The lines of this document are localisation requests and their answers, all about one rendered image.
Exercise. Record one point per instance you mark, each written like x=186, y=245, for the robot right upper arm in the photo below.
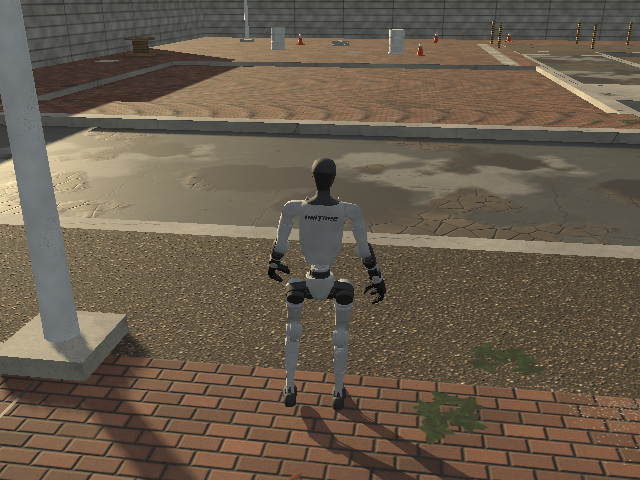
x=354, y=213

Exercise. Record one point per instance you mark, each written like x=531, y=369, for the robot thigh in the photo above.
x=295, y=296
x=343, y=301

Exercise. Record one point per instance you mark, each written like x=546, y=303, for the robot right forearm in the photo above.
x=372, y=267

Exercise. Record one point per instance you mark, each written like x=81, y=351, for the robot right thigh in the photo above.
x=343, y=301

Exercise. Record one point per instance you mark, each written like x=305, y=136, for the robot left thigh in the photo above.
x=295, y=296

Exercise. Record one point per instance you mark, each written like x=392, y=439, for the robot left upper arm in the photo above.
x=290, y=210

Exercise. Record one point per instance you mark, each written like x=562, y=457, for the robot left forearm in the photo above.
x=275, y=257

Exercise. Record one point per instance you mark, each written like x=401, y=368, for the robot right hand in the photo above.
x=378, y=288

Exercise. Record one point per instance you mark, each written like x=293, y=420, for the robot left hand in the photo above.
x=273, y=275

